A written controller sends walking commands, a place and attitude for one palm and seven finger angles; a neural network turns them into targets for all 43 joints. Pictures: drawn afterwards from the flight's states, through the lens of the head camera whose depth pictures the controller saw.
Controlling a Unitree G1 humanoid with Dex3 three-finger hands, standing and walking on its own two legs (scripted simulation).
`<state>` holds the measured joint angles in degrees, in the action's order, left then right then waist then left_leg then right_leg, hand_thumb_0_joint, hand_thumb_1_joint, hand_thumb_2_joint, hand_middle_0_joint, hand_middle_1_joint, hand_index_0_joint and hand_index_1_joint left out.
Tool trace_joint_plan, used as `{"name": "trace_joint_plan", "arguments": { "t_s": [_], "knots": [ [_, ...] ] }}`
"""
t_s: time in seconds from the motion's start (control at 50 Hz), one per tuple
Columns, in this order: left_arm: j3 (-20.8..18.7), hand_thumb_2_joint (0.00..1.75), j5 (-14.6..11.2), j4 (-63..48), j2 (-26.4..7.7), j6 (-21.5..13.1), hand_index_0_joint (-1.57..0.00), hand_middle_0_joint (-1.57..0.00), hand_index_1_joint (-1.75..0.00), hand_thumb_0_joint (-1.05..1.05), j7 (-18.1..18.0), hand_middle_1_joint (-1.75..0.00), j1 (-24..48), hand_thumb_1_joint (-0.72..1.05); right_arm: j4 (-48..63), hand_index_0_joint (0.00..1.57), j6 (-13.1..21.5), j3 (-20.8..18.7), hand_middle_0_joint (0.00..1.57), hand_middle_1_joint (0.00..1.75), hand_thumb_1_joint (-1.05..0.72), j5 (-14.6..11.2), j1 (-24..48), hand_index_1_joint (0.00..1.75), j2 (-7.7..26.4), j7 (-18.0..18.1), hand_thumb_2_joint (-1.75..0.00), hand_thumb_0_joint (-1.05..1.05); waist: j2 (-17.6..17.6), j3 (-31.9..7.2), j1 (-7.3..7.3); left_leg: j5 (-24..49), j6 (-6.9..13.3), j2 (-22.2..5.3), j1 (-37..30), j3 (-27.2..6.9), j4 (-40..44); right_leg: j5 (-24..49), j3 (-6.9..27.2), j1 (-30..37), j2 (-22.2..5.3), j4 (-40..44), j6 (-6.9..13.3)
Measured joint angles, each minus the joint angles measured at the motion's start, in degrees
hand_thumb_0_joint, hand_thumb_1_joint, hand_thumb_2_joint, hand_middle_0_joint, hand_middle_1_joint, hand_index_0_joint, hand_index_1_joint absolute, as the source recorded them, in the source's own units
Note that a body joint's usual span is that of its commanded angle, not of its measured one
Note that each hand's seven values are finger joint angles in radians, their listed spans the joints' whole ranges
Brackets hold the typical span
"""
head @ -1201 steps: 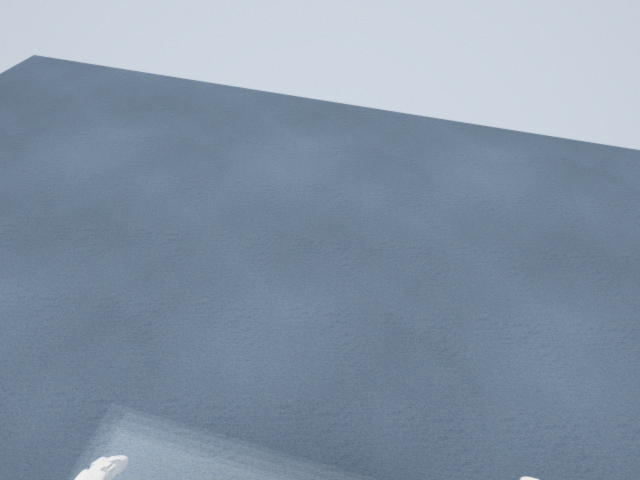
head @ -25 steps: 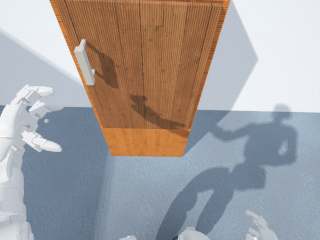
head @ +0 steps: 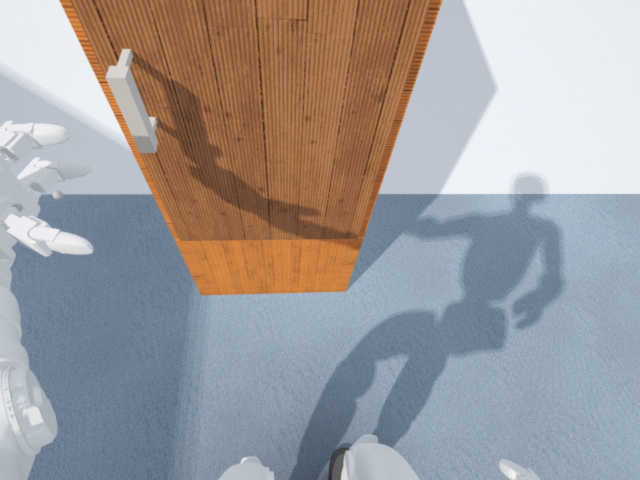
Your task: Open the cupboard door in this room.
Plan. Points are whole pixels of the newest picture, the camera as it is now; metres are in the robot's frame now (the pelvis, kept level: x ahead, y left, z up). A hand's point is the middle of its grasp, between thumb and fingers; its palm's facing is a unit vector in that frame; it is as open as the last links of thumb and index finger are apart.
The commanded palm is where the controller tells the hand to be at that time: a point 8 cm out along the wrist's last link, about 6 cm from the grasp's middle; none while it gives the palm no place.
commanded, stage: move the hooked fingers beside the handle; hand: left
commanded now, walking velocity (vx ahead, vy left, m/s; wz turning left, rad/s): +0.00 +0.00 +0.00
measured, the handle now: (137, 103) +0.59 +0.26 +0.07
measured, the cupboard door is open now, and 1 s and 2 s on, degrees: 0 0 0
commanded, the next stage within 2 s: slide the fingers in behind the handle in 1.52 s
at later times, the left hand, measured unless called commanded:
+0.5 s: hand (61, 148) +0.49 +0.32 +0.09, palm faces +0.03 -1.00 -0.01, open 14.0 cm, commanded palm +0.48 +0.36 +0.08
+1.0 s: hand (60, 134) +0.52 +0.33 +0.08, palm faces +0.05 -1.00 +0.01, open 14.0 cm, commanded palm +0.51 +0.36 +0.07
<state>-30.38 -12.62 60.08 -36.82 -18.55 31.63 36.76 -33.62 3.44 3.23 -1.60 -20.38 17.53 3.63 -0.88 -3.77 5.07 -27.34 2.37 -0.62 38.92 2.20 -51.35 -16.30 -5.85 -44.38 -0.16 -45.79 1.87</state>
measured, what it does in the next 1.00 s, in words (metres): stands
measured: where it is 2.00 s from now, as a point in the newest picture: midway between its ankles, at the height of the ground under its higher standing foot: outside the picture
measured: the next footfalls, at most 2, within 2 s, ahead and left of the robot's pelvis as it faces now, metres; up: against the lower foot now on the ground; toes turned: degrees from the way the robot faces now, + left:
none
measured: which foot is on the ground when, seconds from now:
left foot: down 0.00-1.00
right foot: down 0.00-1.00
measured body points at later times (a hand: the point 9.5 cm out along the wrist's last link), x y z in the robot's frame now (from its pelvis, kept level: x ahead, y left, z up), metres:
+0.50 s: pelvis +0.00 +0.02 -0.01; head +0.14 +0.05 +0.42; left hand +0.48 +0.37 +0.09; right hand +0.00 -0.26 -0.10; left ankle -0.03 +0.09 -0.69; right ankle +0.06 -0.11 -0.69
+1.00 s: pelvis +0.02 +0.02 -0.01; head +0.18 +0.06 +0.41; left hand +0.51 +0.39 +0.08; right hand -0.02 -0.25 -0.10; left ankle -0.03 +0.09 -0.69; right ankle +0.06 -0.11 -0.69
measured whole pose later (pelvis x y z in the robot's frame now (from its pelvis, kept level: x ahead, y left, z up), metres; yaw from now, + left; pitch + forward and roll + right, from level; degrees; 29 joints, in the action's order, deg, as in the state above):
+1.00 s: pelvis +0.02 +0.02 -0.01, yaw -2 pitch +24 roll -5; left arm -35.9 -5.8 71.9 -51.2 -17.2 32.1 53.0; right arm -31.8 -7.2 4.6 0.7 -26.0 16.9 0.8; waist -0.1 -4.3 11.6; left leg -30.3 3.6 -2.1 50.1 1.6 -56.3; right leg -16.5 -6.3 -53.7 1.3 -46.4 0.4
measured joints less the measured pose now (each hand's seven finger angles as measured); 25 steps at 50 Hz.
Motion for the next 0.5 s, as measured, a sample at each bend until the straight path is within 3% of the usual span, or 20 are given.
{"name": "trace_joint_plan", "arguments": {
  "t_s": [0.14, 0.36, 0.5],
  "knots": [
    [-0.95, 0.3, 1.31, 3.32, -1.46, -1.19, -0.3, -0.3, -1.2, -0.01, -0.81, -1.2, 4.1, -0.5, 0.45, 0.21, -2.12, 0.14, 0.2, 0.3, -0.91, 0.43, -0.64, 0.3, -0.3, -0.61, -0.9, 0.01, 0.01, -0.52, 1.14, -0.47, 0.38, -0.1, 2.03, 0.5, -0.96, 0.03, 0.5, -2.05, 0.12, -0.54, -0.44],
    [-2.85, 0.3, 3.8, 8.6, -6.56, -1.52, -0.3, -0.3, -1.2, -0.01, -0.98, -1.2, 9.51, -0.5, 0.11, 0.21, -5.61, 0.71, 0.2, 0.3, -0.9, 1.07, -2.72, 0.3, -0.52, -1.05, -0.9, 0.01, -0.01, -0.23, 3.06, -1.04, 0.83, -0.41, 5.21, 0.37, -2.49, 0.24, 0.37, -4.63, 0.4, -0.73, -0.87],
    [-1.22, 0.3, 5.24, 11.9, -9.61, -0.36, -0.3, -0.3, -1.2, -0.01, -0.35, -1.2, 14.63, -0.5, -0.4, 0.21, -7.17, 0.9, 0.2, 0.3, -0.9, 1.39, -3.63, 0.3, -0.03, -0.94, -0.9, 0.01, 0.31, -0.09, 4.56, -1.39, 1.03, -0.37, 7.49, -0.33, -3.6, 0.17, -0.29, -6.24, 0.28, -0.91, -1.13]
  ]
}}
